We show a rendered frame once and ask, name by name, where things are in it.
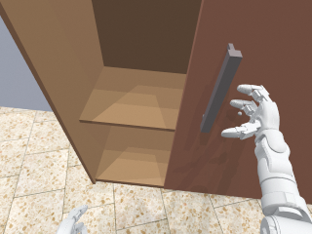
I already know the handle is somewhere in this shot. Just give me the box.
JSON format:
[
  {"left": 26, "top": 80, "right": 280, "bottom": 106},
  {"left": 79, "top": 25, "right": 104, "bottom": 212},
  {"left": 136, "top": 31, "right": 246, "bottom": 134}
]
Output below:
[{"left": 200, "top": 43, "right": 243, "bottom": 133}]

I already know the right robot hand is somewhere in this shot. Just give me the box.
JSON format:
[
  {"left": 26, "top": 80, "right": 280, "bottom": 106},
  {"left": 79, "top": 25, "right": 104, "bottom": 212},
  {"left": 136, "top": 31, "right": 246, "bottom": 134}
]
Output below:
[{"left": 221, "top": 84, "right": 280, "bottom": 140}]

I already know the robot right forearm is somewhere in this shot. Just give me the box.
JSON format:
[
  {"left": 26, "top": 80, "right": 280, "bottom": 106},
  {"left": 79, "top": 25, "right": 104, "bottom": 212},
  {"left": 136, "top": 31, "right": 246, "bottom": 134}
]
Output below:
[{"left": 254, "top": 129, "right": 312, "bottom": 224}]

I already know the robot right upper arm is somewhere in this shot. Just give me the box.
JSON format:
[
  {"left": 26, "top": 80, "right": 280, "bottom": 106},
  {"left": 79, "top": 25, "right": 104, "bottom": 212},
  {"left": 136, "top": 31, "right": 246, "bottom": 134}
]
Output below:
[{"left": 259, "top": 214, "right": 312, "bottom": 234}]

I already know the wardrobe door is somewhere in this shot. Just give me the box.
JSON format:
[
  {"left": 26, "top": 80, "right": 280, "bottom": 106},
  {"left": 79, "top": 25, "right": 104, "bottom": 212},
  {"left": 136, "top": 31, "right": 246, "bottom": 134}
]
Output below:
[{"left": 164, "top": 0, "right": 312, "bottom": 205}]

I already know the left robot hand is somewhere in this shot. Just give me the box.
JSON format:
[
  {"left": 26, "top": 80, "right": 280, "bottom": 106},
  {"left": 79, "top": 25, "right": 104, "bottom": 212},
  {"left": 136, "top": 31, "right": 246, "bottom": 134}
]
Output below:
[{"left": 56, "top": 205, "right": 88, "bottom": 234}]

